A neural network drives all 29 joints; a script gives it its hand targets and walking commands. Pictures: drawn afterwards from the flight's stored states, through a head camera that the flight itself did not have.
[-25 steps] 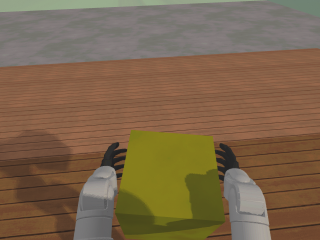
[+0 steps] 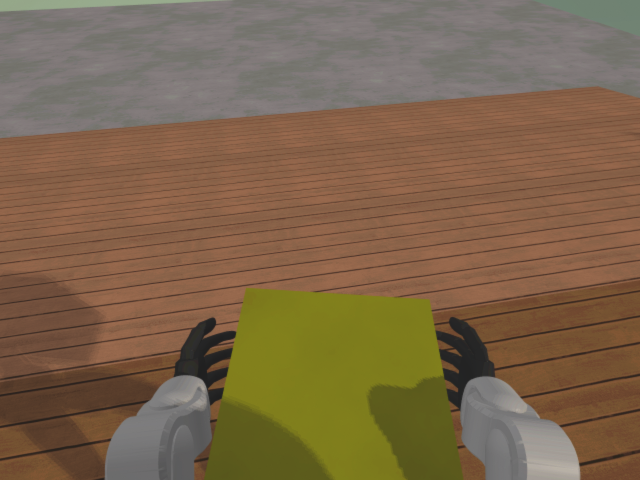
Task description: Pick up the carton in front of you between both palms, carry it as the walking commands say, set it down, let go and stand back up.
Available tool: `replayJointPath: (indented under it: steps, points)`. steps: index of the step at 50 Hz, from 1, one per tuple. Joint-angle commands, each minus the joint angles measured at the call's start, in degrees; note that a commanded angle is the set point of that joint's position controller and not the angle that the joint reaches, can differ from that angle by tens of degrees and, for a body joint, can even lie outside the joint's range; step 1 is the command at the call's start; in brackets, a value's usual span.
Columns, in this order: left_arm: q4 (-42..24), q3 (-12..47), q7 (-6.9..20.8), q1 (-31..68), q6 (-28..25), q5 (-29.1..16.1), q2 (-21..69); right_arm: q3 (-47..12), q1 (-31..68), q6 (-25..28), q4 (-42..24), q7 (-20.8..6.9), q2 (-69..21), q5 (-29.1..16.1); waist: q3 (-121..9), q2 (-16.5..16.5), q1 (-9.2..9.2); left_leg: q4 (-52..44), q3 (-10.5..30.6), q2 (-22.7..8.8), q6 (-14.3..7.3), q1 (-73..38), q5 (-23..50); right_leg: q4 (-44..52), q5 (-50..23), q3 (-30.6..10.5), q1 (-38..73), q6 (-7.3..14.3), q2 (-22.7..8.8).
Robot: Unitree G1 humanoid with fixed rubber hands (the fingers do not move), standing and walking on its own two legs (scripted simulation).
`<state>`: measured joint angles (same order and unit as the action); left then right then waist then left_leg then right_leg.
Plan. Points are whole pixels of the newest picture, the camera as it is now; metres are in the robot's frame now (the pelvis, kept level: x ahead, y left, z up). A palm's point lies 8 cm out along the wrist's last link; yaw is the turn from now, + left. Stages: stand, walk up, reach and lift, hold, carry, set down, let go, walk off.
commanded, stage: carry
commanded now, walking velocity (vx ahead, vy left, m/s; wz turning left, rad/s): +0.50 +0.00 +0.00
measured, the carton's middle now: (328, 424) +0.23 +0.00 +0.01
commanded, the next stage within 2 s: none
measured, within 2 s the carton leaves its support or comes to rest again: neither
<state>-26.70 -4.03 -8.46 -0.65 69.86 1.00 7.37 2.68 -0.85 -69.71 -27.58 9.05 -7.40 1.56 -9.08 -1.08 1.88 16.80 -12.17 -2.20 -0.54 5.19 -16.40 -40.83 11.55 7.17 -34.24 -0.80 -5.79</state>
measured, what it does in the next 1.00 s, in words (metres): walks ahead: right foot, then left foot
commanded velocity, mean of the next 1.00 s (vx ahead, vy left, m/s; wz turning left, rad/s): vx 0.50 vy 0.00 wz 0.00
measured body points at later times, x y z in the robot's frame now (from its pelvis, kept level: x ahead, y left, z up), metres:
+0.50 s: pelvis +0.31 -0.04 +0.00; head +0.30 -0.05 +0.45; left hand +0.56 +0.12 +0.09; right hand +0.57 -0.18 +0.09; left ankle +0.45 +0.10 -0.71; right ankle +0.22 -0.12 -0.74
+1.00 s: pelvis +0.65 -0.02 -0.01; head +0.65 -0.02 +0.44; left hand +0.94 +0.13 +0.09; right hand +0.94 -0.18 +0.09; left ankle +0.52 +0.08 -0.74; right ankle +0.79 -0.13 -0.72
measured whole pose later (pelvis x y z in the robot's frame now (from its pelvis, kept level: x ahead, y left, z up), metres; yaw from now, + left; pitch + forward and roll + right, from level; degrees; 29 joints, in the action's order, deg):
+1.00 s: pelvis +0.65 -0.02 -0.01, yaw +0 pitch +4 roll +1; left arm -20.5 -8.0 -8.4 11.6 66.1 2.4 7.1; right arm 7.1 12.2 -64.4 -19.3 7.9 -7.6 2.2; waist -4.2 0.3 1.8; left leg 21.2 -13.7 -2.7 0.5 2.5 -21.7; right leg -35.1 5.2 7.9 -34.2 2.3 -5.1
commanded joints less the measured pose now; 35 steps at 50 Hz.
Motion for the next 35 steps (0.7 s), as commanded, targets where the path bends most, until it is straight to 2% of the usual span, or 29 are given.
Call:
replayJointPath:
  steps: [1, 3, 4, 5, 6, 7, 8, 9, 10, 11, 12, 13, 14, 17, 21, 26, 28, 29, 30, 31, 32, 33, 34, 35]
  points:
    - [-7.34, 33.16, 3.31, 22.91, -2.39, -12.96, 42.85, -34.42, 24.59, 1.82, -7.37, -4.56, -42.83, -16.14, -3.46, -6.82, -0.77, -7.21, 7.11, -12.48, -5.35, -2.39, 11.16, 8.1, -6.68, 3.73, 3.82, 0.25, 1.77]
    - [-8.18, 33.53, 3.28, 22.13, -2.29, -12.68, 41.48, -34.43, 23.3, 1.69, -7.59, -4.77, -41.63, -15.83, -2.67, -8.0, -0.81, -4.78, 5.35, -12.4, -4.62, -2.07, 13.27, 10.58, -8.1, 5.4, 8.38, 1.05, 2.09]
    - [-8.32, 33.71, 3.41, 21.54, -2.21, -12.66, 40.97, -34.55, 23.07, 1.54, -7.78, -4.94, -41.07, -15.58, -3.12, -7.81, -1.3, -0.65, 3.58, -11.77, -3.95, -1.23, 16.88, 11.92, -7.02, 7.11, 12.9, 1.38, 3.27]
    - [-8.11, 33.74, 3.58, 20.36, -2.14, -12.65, 40.4, -34.65, 22.52, 1.34, -7.95, -5.12, -40.49, -15.3, -4.86, -6.36, -1.96, 6.47, 0.67, -9.8, -2.69, 0.44, 21.25, 13.12, -3.75, 9.4, 20.0, 1.61, 5.44]
    - [-8.16, 33.87, 3.81, 19.88, -2.03, -12.66, 40.02, -34.66, 21.19, 1.11, -7.76, -5.25, -39.71, -15.07, -7.91, -4.14, -2.51, 16.44, -1.88, -7.78, -0.83, 5.23, 22.71, 13.38, -0.54, 8.36, 30.85, 1.94, 5.11]
    - [-8.03, 33.63, 4.01, 18.86, -1.9, -12.4, 39.17, -35.12, 21.33, 0.78, -8.71, -5.4, -38.81, -14.9, -11.4, 4.83, -3.89, 31.35, -1.54, -4.56, 2.05, 16.3, 12.63, 19.1, 10.82, -10.48, 40.98, 5.3, -6.64]
    - [-7.11, 33.81, 4.25, 20.27, -2.03, -12.55, 38.3, -35.33, 22.08, 0.45, -9.12, -5.53, -38.26, -14.77, -14.16, 18.86, -3.67, 47.77, 0.99, 1.94, 3.89, 31.56, -8.98, 27.14, 14.83, -34.37, 50.15, 12.98, -19.34]
    - [-7.29, 34.29, 4.68, 20.15, -2.06, -13.32, 39.48, -35.9, 22.45, 0.45, -8.47, -5.93, -38.63, -15.1, -12.87, 16.43, -3.42, 55.5, 8.5, -0.29, 1.85, 37.02, -11.88, 28.74, 6.94, -36.83, 48.27, 14.09, -20.27]
    - [-7.64, 35.09, 5.25, 21.34, -2.39, -13.79, 41.39, -36.17, 23.11, 0.75, -7.9, -6.55, -40.42, -15.25, -12.86, 12.53, -3.24, 58.33, 10.41, -2.87, 0.24, 37.96, -10.0, 27.13, 0.3, -31.32, 45.39, 13.46, -18.39]
    - [-7.97, 36.03, 5.91, 23.32, -2.89, -14.31, 43.66, -36.5, 23.97, 1.23, -7.04, -7.24, -42.65, -15.28, -12.96, 6.6, -3.09, 57.56, 11.42, -4.98, -0.58, 37.43, -6.76, 26.48, -1.9, -26.82, 42.15, 12.3, -17.43]
    - [-8.75, 37.02, 6.56, 25.29, -3.4, -14.66, 45.55, -36.55, 24.0, 1.84, -6.33, -7.81, -44.76, -14.86, -12.18, 3.27, -2.83, 53.96, 12.19, -6.59, -0.88, 35.64, -3.12, 27.63, -1.75, -22.53, 37.85, 10.57, -16.19]
    - [-9.12, 38.05, 7.22, 27.15, -3.89, -15.17, 47.1, -36.62, 24.43, 2.5, -5.71, -8.29, -46.58, -14.46, -12.03, 3.26, -2.67, 49.62, 11.83, -6.95, -0.92, 32.75, -0.63, 29.03, 0.51, -17.92, 34.59, 8.8, -14.77]
    - [-9.43, 38.94, 7.85, 28.14, -4.34, -15.83, 48.17, -36.77, 24.37, 3.15, -5.46, -8.62, -47.9, -13.89, -11.5, 4.64, -2.68, 46.1, 10.35, -6.1, -0.81, 31.21, 0.64, 30.09, 2.11, -14.65, 32.81, 8.05, -13.88]
    - [-9.21, 40.24, 9.22, 28.08, -4.98, -16.84, 48.41, -36.79, 23.37, 4.43, -5.04, -8.77, -49.13, -12.45, -9.16, 6.86, -2.76, 35.07, 7.63, -5.53, 0.12, 31.2, 3.82, 33.05, 3.85, -9.59, 31.84, 8.77, -12.7]
    - [-9.0, 39.83, 9.23, 25.78, -4.7, -16.65, 45.82, -36.59, 21.89, 4.4, -5.77, -8.1, -47.25, -11.9, -5.49, 7.8, -2.99, 20.73, 3.86, -3.72, 0.48, 30.53, 10.44, 32.28, -4.34, -3.57, 33.96, 8.14, -9.91]
    - [-9.87, 37.61, 7.32, 23.15, -2.7, -15.21, 41.91, -36.31, 21.77, 2.18, -8.18, -7.07, -42.98, -13.65, -1.64, 8.94, -3.28, 13.66, 0.33, -2.31, -0.32, 27.84, 13.98, 29.03, -13.36, -0.01, 37.02, 7.06, -9.01]
    - [-10.04, 36.98, 6.53, 22.85, -1.76, -14.63, 40.28, -35.62, 21.59, 1.25, -8.23, -6.73, -41.02, -14.19, -1.33, 9.26, -3.11, 11.6, -2.1, -1.16, -1.21, 23.04, 11.47, 24.51, -18.01, 1.59, 37.27, 6.13, -8.73]
    - [-10.28, 36.82, 6.17, 22.97, -1.3, -14.5, 39.56, -35.12, 21.1, 0.87, -7.87, -6.58, -40.23, -14.31, -2.69, 7.97, -2.39, 9.38, -4.67, 0.91, -1.56, 16.19, 10.11, 17.95, -22.54, 4.34, 35.6, 5.0, -7.2]
    - [-10.55, 36.75, 5.79, 22.75, -0.85, -14.28, 38.82, -34.4, 20.23, 0.51, -7.2, -6.44, -39.45, -14.4, -6.19, 5.91, -1.58, 9.91, -4.91, 1.77, -1.97, 4.02, 7.65, 9.22, -24.99, 6.79, 30.26, 3.29, -5.11]
    - [-11.17, 36.61, 5.48, 23.26, -0.35, -14.31, 37.88, -33.66, 19.53, 0.24, -7.01, -6.29, -38.63, -14.15, -9.67, -0.35, 0.05, 6.14, 8.19, -6.59, -3.97, -8.04, 0.35, -4.15, -14.97, 7.16, 19.68, 0.89, -2.41]
    - [-12.91, 37.11, 5.3, 23.93, 0.11, -14.72, 37.55, -33.03, 20.1, 0.34, -6.38, -6.2, -38.17, -14.15, -14.69, -16.4, 0.46, -0.26, 34.65, -21.13, -12.34, -21.25, -5.74, -22.95, 1.59, 5.14, 2.12, -1.55, 4.19]
    - [-12.81, 37.71, 5.43, 25.09, 0.17, -15.39, 38.23, -33.35, 19.37, 0.33, -6.39, -6.35, -39.93, -14.66, -12.59, -16.66, -0.17, -3.99, 40.92, -23.05, -13.56, -21.83, 4.85, -31.0, 16.6, -1.39, -7.12, -0.72, 5.83]
    - [-11.83, 38.21, 5.8, 25.51, -0.17, -15.6, 40.76, -33.95, 21.03, 0.54, -7.77, -6.72, -41.74, -15.36, -12.66, -11.87, -0.26, -2.19, 34.61, -22.16, -13.14, -20.19, 12.28, -35.45, 15.89, -5.05, -8.89, 0.75, 2.57]
    - [-11.11, 38.35, 6.29, 26.31, -0.72, -15.6, 43.34, -34.9, 22.84, 1.01, -8.1, -7.18, -44.25, -15.77, -13.36, -5.68, -0.31, -0.58, 29.64, -21.03, -11.99, -17.52, 15.54, -35.38, 13.19, -6.37, -8.99, 1.85, 0.3]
